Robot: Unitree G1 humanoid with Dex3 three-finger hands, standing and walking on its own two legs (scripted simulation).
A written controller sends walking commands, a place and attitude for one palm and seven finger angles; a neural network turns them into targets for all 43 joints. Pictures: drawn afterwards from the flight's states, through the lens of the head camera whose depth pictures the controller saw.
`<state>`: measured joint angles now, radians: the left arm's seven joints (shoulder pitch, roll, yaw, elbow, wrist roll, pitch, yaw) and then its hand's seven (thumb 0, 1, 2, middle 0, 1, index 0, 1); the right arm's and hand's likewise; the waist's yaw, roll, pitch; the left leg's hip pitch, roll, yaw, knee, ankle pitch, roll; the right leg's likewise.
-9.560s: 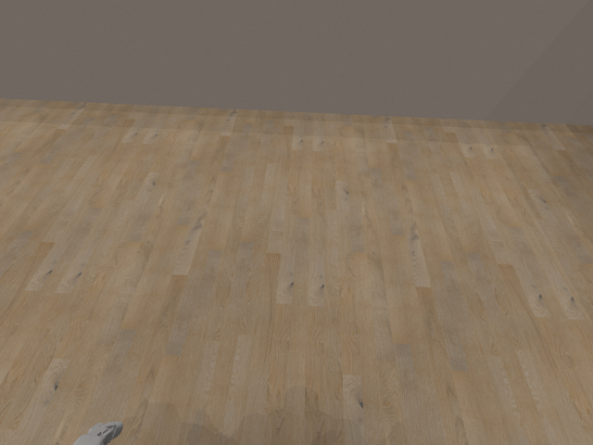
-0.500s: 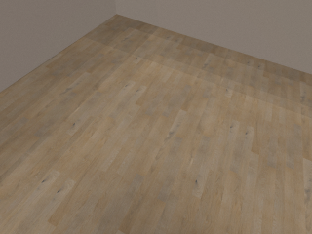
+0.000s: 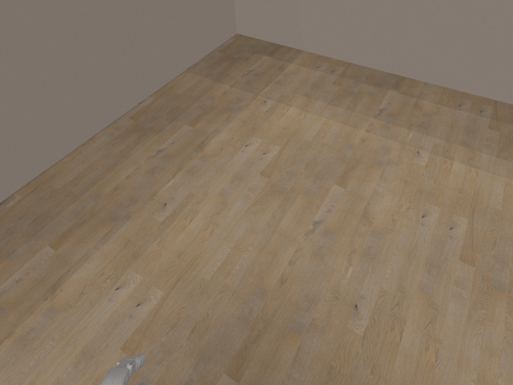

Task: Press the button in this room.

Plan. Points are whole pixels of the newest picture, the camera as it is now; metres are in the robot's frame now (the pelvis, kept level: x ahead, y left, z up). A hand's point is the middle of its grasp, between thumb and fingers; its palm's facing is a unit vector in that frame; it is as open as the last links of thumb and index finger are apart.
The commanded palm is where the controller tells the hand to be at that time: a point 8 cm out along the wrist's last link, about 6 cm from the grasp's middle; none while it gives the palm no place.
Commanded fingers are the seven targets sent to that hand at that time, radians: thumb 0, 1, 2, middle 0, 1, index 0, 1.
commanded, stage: turn or walk to find it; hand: left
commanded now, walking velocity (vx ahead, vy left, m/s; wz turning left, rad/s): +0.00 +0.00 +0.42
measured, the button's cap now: out of the picture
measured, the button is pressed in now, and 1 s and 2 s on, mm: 0 0 0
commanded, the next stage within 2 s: stand and wait in 0.96 s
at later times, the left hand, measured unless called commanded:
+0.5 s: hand out of the picture -0.06 +0.22 -0.18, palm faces +0.31 -0.92 -0.23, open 7.4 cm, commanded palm none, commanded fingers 0.00 0.90 0.90 -0.20 -0.30 -0.20 -0.30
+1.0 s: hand out of the picture -0.01 +0.22 -0.14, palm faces +0.42 -0.86 -0.29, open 7.4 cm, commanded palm none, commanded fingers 0.00 0.90 0.90 -0.20 -0.30 -0.20 -0.30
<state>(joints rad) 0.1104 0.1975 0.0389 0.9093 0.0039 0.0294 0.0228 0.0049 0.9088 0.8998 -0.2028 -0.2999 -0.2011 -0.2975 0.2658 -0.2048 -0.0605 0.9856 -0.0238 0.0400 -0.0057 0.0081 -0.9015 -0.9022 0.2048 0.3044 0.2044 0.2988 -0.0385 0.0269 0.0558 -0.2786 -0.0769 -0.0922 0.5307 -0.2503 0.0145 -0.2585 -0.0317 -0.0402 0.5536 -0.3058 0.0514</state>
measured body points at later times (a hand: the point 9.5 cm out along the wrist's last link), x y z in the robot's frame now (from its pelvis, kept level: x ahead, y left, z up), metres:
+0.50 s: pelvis -0.03 +0.02 -0.01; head +0.00 +0.04 +0.44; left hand -0.08 +0.27 -0.16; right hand +0.12 -0.22 -0.14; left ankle -0.08 +0.12 -0.74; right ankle +0.00 -0.11 -0.73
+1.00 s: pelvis -0.04 -0.01 +0.00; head +0.00 -0.03 +0.44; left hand -0.03 +0.26 -0.12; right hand +0.10 -0.22 -0.17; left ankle -0.08 +0.12 -0.73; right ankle +0.00 -0.10 -0.74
